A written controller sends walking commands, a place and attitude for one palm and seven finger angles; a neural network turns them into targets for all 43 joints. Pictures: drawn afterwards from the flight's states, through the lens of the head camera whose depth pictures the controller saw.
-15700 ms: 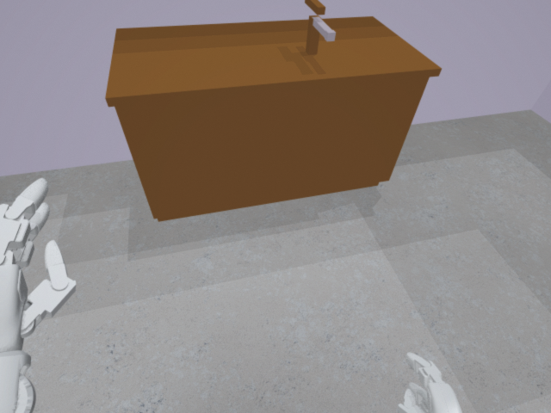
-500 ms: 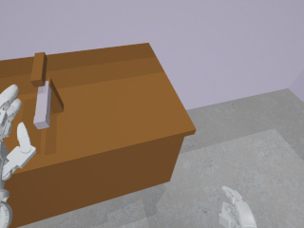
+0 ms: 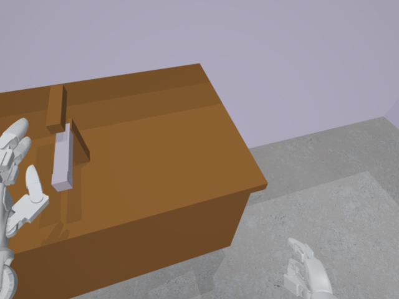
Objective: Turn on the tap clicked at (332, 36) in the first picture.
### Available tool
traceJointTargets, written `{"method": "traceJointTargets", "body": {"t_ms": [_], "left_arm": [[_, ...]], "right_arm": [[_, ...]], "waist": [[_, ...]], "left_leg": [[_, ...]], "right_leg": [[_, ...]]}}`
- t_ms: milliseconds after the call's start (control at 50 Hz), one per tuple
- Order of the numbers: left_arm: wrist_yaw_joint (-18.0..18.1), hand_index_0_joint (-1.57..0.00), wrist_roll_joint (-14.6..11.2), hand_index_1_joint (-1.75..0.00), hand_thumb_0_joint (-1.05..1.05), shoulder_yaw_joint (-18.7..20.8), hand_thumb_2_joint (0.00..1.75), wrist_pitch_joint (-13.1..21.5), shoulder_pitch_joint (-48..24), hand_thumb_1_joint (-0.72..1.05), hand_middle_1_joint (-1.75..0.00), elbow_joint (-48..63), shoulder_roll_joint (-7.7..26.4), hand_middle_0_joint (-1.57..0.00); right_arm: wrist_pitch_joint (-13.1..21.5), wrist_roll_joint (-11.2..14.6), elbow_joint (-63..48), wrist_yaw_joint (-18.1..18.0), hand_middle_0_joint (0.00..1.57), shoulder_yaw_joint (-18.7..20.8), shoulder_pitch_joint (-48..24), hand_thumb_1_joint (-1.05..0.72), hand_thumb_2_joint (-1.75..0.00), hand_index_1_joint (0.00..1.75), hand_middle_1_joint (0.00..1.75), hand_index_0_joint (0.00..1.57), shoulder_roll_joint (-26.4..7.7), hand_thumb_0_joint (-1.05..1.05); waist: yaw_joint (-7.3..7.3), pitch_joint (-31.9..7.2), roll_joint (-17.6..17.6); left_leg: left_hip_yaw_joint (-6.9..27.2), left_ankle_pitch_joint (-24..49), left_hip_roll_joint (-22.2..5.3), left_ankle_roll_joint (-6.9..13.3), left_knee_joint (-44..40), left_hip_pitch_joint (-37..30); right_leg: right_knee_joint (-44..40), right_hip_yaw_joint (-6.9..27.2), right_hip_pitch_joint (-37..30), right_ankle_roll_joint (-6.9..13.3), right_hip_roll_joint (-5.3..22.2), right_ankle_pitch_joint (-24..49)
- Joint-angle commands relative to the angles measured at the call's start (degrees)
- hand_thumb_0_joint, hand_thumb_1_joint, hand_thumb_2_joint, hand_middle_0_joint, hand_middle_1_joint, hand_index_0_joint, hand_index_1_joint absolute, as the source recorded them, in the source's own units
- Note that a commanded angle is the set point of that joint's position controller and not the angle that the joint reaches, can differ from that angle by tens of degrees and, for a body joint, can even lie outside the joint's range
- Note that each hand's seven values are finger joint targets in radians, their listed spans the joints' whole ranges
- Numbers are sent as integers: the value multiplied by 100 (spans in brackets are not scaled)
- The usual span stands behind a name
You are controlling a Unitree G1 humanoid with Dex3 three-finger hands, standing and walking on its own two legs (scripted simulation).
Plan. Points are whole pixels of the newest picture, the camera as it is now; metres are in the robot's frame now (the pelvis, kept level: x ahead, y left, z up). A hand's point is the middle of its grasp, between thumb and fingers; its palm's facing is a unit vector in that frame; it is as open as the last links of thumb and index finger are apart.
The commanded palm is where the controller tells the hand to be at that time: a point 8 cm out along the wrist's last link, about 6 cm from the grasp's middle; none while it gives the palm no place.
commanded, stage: come to a stop and stand still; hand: left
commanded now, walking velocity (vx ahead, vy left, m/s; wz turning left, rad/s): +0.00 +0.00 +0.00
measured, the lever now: (62, 181) +0.30 +0.30 +0.06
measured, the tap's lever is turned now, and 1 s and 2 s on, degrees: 0 0 0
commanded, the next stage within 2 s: look again from close up in 1.02 s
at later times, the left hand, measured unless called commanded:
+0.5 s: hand (20, 195) +0.22 +0.28 +0.16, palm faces +0.36 -0.86 -0.37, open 7.4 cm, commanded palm +0.16 +0.32 +0.18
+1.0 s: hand (30, 200) +0.21 +0.27 +0.16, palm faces +0.35 -0.85 -0.39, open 7.4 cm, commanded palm +0.16 +0.30 +0.18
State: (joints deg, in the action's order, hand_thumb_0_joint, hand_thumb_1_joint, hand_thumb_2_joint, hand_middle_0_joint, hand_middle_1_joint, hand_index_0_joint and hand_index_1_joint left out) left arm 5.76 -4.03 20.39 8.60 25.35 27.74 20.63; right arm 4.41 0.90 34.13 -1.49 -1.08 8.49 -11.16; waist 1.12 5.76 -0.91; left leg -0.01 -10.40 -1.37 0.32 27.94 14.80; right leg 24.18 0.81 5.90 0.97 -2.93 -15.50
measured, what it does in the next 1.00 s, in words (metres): stands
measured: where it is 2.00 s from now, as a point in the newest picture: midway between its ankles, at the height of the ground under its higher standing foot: outside the picture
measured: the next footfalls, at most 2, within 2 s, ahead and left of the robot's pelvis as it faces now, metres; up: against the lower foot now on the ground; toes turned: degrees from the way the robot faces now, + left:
none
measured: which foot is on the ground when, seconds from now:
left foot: down 0.00-1.00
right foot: down 0.00-1.00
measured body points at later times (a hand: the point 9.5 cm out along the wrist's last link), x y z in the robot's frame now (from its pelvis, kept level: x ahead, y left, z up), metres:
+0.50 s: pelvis +0.00 +0.04 +0.00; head +0.02 +0.05 +0.45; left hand +0.19 +0.32 +0.18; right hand +0.19 -0.18 -0.07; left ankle +0.05 +0.11 -0.74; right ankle -0.02 -0.11 -0.74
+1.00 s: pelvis +0.00 +0.02 +0.01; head +0.01 +0.02 +0.45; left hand +0.19 +0.31 +0.18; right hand +0.18 -0.21 -0.08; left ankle +0.05 +0.11 -0.74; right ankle -0.02 -0.11 -0.74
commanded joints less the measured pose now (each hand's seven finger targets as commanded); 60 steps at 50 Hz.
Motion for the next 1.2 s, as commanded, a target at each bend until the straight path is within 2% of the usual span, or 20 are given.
{"method": "traceJointTargets", "body": {"t_ms": [0, 180, 240, 320, 480, 540, 580, 640, 680, 700, 780, 800, 880, 900, 1060, 1080, 1100, 1120, 1140, 1180], "left_arm": [[95, -20, 31, -30, 0, 551, 90, 402, -191, 90, -30, 1406, 862, -20], [107, -20, 39, -30, 0, 721, 90, 371, -66, 90, -30, 1433, 1079, -20], [104, -20, 31, -30, 0, 559, 90, 377, -133, 90, -30, 1401, 907, -20], [126, -20, 56, -30, 0, 536, 90, 401, -230, 90, -30, 1532, 930, -20], [165, -20, 84, -30, 0, 621, 90, 385, -196, 90, -30, 1237, 998, -20], [161, -20, 89, -30, 0, 480, 90, 381, -268, 90, -30, 1101, 827, -20], [170, -20, 105, -30, 0, 575, 90, 377, -340, 90, -30, 1193, 974, -20], [169, -20, 93, -30, 0, 433, 90, 367, -312, 90, -30, 1154, 805, -20], [185, -20, 93, -30, 0, 587, 90, 353, -290, 90, -30, 1220, 998, -20], [175, -20, 87, -30, 0, 442, 90, 358, -275, 90, -30, 1191, 805, -20], [199, -20, 81, -30, 0, 625, 90, 351, -229, 90, -30, 1258, 1042, -20], [187, -20, 69, -30, 0, 493, 90, 355, -183, 90, -30, 1196, 848, -20], [188, -20, 42, -30, 0, 636, 90, 318, -103, 90, -30, 1138, 1009, -20], [174, -20, 28, -30, 0, 493, 90, 311, -90, 90, -30, 1055, 831, -20], [187, -20, 29, -30, 0, 495, 90, 314, -199, 90, -30, 1186, 899, -20], [199, -20, 30, -30, 0, 578, 90, 300, -215, 90, -30, 1251, 1018, -20], [165, -20, 884, -30, 0, 3884, 90, 931, -6097, 90, -30, 2413, 5603, -20], [-55, -20, 414, -30, 0, 1583, 90, 730, -2997, 90, -30, -712, 2046, -20], [-149, -20, 260, -30, 0, 1089, 90, 707, -1387, 90, -30, -1106, 1336, -20], [-220, -20, 31, -30, 0, 66, 90, 813, -736, 90, -30, 232, 378, -20]], "right_arm": [[345, -32, -949, -48, 20, 236, -497, -90, -90, 30, 30, 20, -700, 0], [340, -58, -989, -74, 20, 209, -470, -90, -90, 30, 30, 20, -728, 0], [340, -58, -972, -78, 20, 226, -405, -90, -90, 30, 30, 20, -740, 0], [373, -67, -957, -81, 20, 242, -424, -90, -90, 30, 30, 20, -758, 0], [379, -67, -950, -94, 20, 229, -459, -90, -90, 30, 30, 20, -738, 0], [381, -64, -954, -102, 20, 239, -433, -90, -90, 30, 30, 20, -729, 0], [388, -60, -947, -101, 20, 248, -479, -90, -90, 30, 30, 20, -742, 0], [395, -59, -955, -88, 20, 250, -449, -90, -90, 30, 30, 20, -736, 0], [390, -51, -944, -94, 20, 262, -504, -90, -90, 30, 30, 20, -749, 0], [380, -52, -940, -90, 20, 259, -472, -90, -90, 30, 30, 20, -736, 0], [370, -39, -928, -95, 20, 285, -523, -90, -90, 30, 30, 20, -759, 0], [353, -40, -926, -96, 20, 280, -484, -90, -90, 30, 30, 20, -741, 0], [312, -17, -918, -99, 20, 305, -519, -90, -90, 30, 30, 20, -766, 0], [298, -22, -928, -100, 20, 289, -510, -90, -90, 30, 30, 20, -747, 0], [275, -1, -966, -102, 20, 317, -531, -90, -90, 30, 30, 20, -766, 0], [266, -6, -955, -101, 20, 305, -548, -90, -90, 30, 30, 20, -780, 0], [487, -215, -984, -108, 20, 396, 187, -90, -90, 30, 30, 20, -911, 0], [518, -51, -625, -104, 20, 115, -213, -90, -90, 30, 30, 20, -243, 0], [647, -33, -906, -93, 20, 494, -1, -90, -90, 30, 30, 20, -840, 0], [715, 122, -929, 127, 20, 466, -114, -90, -90, 30, 30, 20, -731, 0]], "waist": [[1, -1137, -308], [21, -1301, -501], [-2, -1318, -389], [4, -1373, -602], [1, -1025, -438], [-11, -941, -311], [-16, -995, -375], [-18, -980, -297], [-19, -1019, -334], [-25, -997, -323], [-14, -1051, -390], [-20, -1029, -302], [-16, -1039, -164], [-20, -986, -137], [-12, -996, -270], [-13, -1032, -362], [111, -193, 1249], [-7, -1392, 1125], [251, -1528, 189], [146, -1900, -901]], "left_leg": [[401, 668, -415, 208, -655, -780], [485, 959, -487, 141, -888, -802], [453, 1001, -490, 118, -860, -848], [511, 1068, -532, 67, -929, -924], [607, -449, -497, 57, -1244, -455], [578, -755, -468, 80, -1238, -401], [583, -742, -439, 90, -1207, -409], [554, -684, -405, 100, -1129, -448], [517, -547, -388, 114, -1053, -494], [501, -496, -379, 110, -1035, -481], [483, -355, -363, 123, -962, -572], [484, -298, -366, 116, -971, -548], [434, -24, -336, 129, -849, -632], [425, 0, -330, 129, -847, -631], [408, 51, -332, 144, -819, -704], [424, 57, -332, 141, -838, -702], [283, 683, -498, 242, 148, 210], [263, 1270, -16, 215, -195, -846], [14, 1392, -117, 119, -103, -1272], [95, 1807, -280, 220, -353, -1434]], "right_leg": [[-475, 257, 105, -18, 501, 1289], [-442, 75, 3, -46, 427, 1264], [-499, 77, 13, -43, 445, 1308], [-437, 31, 40, -43, 422, 1180], [-644, 127, 64, -39, 426, 768], [-749, 177, 149, -34, 441, 666], [-770, 207, 113, -27, 449, 651], [-817, 224, 162, -15, 463, 648], [-856, 249, 161, -10, 492, 691], [-840, 231, 160, -6, 483, 704], [-858, 271, 183, 0, 504, 752], [-832, 222, 159, 0, 493, 775], [-887, 282, 192, -1, 530, 939], [-903, 280, 222, -2, 538, 933], [-880, 298, 235, 3, 540, 973], [-861, 293, 201, 5, 540, 968], [-1202, 567, 1303, -83, 939, 1380], [-590, 640, 1010, 191, 891, 1493], [-625, 1035, 829, 62, 726, 2143], [-24, 546, 391, 27, 613, 1659]]}}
